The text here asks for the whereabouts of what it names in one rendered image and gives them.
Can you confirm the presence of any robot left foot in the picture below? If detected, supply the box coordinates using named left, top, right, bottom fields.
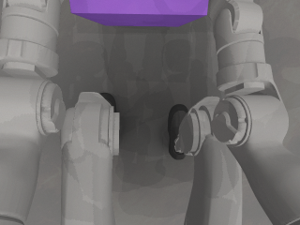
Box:
left=100, top=93, right=116, bottom=113

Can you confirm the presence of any right robot shin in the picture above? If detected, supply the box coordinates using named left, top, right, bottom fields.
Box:
left=174, top=97, right=219, bottom=156

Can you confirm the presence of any right robot upper arm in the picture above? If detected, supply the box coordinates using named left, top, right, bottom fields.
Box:
left=211, top=95, right=300, bottom=225

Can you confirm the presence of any left robot upper arm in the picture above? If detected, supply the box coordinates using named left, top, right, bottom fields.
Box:
left=0, top=76, right=66, bottom=225

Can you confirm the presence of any carton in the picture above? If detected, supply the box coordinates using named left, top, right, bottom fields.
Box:
left=69, top=0, right=209, bottom=27

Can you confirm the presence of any right robot forearm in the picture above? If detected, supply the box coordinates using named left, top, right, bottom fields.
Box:
left=207, top=0, right=284, bottom=105

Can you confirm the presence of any left robot forearm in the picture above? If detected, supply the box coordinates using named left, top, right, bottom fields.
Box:
left=0, top=0, right=64, bottom=80

